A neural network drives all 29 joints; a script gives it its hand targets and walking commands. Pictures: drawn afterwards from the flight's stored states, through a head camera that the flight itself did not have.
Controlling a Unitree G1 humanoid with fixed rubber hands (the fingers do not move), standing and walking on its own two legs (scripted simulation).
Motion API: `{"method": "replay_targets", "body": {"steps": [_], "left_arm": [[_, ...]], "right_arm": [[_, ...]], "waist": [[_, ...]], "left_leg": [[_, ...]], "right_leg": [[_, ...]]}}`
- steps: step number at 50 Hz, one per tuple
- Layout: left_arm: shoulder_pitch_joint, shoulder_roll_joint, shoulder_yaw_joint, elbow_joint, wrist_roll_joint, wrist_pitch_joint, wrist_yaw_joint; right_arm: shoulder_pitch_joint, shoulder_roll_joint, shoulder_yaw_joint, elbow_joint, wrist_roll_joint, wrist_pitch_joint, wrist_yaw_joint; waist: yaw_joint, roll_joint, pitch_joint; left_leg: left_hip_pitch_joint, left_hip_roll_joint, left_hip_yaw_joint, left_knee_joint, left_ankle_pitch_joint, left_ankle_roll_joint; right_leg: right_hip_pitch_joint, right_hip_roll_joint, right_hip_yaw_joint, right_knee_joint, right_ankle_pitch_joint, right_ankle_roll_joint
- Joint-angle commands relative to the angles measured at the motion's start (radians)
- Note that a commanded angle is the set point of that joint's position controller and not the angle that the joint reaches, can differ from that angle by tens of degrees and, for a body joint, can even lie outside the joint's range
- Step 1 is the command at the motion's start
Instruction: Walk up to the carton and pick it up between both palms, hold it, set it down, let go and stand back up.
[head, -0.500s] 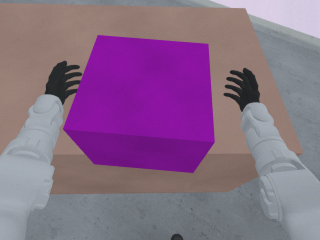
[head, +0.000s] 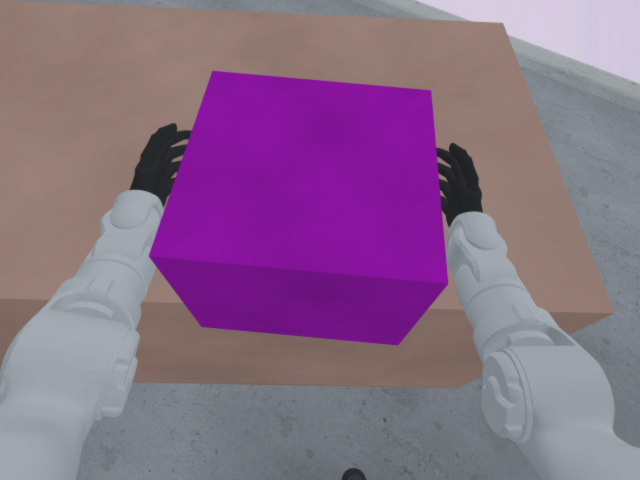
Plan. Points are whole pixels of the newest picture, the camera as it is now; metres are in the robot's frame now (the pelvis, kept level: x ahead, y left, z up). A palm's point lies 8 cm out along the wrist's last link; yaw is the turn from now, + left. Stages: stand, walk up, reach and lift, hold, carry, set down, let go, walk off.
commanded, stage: reach and lift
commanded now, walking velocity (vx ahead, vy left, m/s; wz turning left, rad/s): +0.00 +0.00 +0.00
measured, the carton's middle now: (310, 215) +0.47 -0.03 +0.01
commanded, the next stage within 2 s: none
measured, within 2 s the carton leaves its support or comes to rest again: leaves its support in 0.96 s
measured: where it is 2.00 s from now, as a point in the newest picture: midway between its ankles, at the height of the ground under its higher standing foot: outside the picture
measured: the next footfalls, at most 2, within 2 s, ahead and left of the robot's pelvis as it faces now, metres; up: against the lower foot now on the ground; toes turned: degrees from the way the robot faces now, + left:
none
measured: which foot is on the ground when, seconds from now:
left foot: down 0.00-1.00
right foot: down 0.00-1.00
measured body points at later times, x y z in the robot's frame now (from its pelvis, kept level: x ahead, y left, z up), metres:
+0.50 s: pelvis +0.02 +0.00 +0.01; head +0.14 -0.02 +0.44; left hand +0.50 +0.15 +0.06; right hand +0.46 -0.22 +0.04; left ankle -0.03 +0.08 -0.73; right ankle +0.02 -0.13 -0.73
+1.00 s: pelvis +0.03 -0.01 +0.01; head +0.12 -0.03 +0.45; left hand +0.50 +0.14 +0.06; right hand +0.45 -0.24 +0.06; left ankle -0.03 +0.08 -0.73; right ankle +0.02 -0.13 -0.73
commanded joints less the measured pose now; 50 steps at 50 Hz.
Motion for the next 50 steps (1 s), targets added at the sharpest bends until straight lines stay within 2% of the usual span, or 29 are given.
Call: {"method": "replay_targets", "body": {"steps": [1, 4, 7, 10, 12, 17, 22, 33, 40, 46, 50], "left_arm": [[-0.359, -0.001, 0.018, -0.112, 0.038, -0.036, 0.013], [-0.362, -0.069, 0.031, -0.132, 0.071, -0.041, 0.010], [-0.346, -0.175, 0.057, -0.159, 0.128, -0.049, -0.010], [-0.330, -0.455, 0.049, -0.173, 0.209, -0.062, -0.064], [-0.301, -0.559, 0.044, -0.190, 0.236, -0.062, -0.084], [-0.268, -0.600, 0.084, -0.224, 0.291, -0.046, -0.089], [-0.257, -0.630, 0.104, -0.260, 0.329, -0.037, -0.084], [-0.227, -0.626, 0.112, -0.274, 0.346, -0.035, -0.091], [-0.275, -0.662, 0.038, -0.331, 0.293, -0.014, -0.090], [-0.345, -0.704, -0.024, -0.412, 0.243, 0.011, -0.082], [-0.397, -0.713, -0.041, -0.467, 0.222, 0.028, -0.075]], "right_arm": [[-0.335, -0.089, -0.037, -0.120, -0.048, -0.035, 0.001], [-0.340, -0.032, -0.049, -0.138, -0.071, -0.033, 0.016], [-0.348, 0.074, -0.069, -0.181, -0.129, -0.035, 0.038], [-0.387, 0.364, -0.054, -0.246, -0.228, -0.028, 0.101], [-0.376, 0.470, -0.042, -0.258, -0.258, -0.015, 0.132], [-0.318, 0.508, -0.067, -0.276, -0.340, 0.008, 0.133], [-0.286, 0.536, -0.083, -0.293, -0.379, 0.004, 0.123], [-0.247, 0.564, -0.070, -0.335, -0.375, 0.009, 0.096], [-0.282, 0.604, 0.000, -0.392, -0.338, 0.042, 0.099], [-0.315, 0.673, 0.098, -0.447, -0.283, 0.082, 0.100], [-0.326, 0.730, 0.164, -0.476, -0.243, 0.118, 0.098]], "waist": [[-0.052, 0.045, -0.599], [-0.048, 0.047, -0.570], [-0.043, 0.044, -0.549], [-0.028, 0.053, -0.521], [-0.019, 0.046, -0.508], [-0.015, 0.015, -0.448], [-0.015, -0.008, -0.451], [-0.020, -0.013, -0.447], [-0.022, -0.011, -0.541], [-0.006, -0.010, -0.617], [0.017, -0.006, -0.639]], "left_leg": [[0.361, 0.070, -0.039, 0.088, 0.484, -0.115], [0.377, 0.074, -0.035, 0.075, 0.502, -0.112], [0.377, 0.080, -0.028, 0.039, 0.511, -0.104], [0.390, 0.098, -0.029, -0.001, 0.516, -0.099], [0.411, 0.115, -0.029, -0.010, 0.527, -0.096], [0.420, 0.125, -0.023, -0.043, 0.531, -0.088], [0.437, 0.119, -0.014, -0.055, 0.589, -0.075], [0.302, 0.093, 0.007, -0.119, 0.541, -0.044], [0.374, 0.085, 0.006, -0.102, 0.576, -0.051], [0.405, 0.075, 0.001, -0.064, 0.617, -0.052], [0.375, 0.065, -0.001, -0.053, 0.601, -0.040]], "right_leg": [[0.415, -0.009, 0.090, 0.082, 0.169, -0.034], [0.421, -0.012, 0.087, 0.053, 0.160, -0.036], [0.467, -0.019, 0.087, 0.011, 0.171, -0.041], [0.500, -0.022, 0.084, -0.054, 0.179, -0.052], [0.516, -0.024, 0.078, -0.076, 0.191, -0.060], [0.537, -0.017, 0.062, -0.118, 0.173, -0.052], [0.575, -0.011, 0.061, -0.134, 0.211, -0.055], [0.752, -0.024, 0.071, -0.094, 0.317, -0.049], [0.797, -0.011, 0.069, -0.080, 0.363, -0.056], [0.856, -0.007, 0.076, -0.036, 0.448, -0.061], [0.929, -0.013, 0.086, 0.009, 0.505, -0.058]]}}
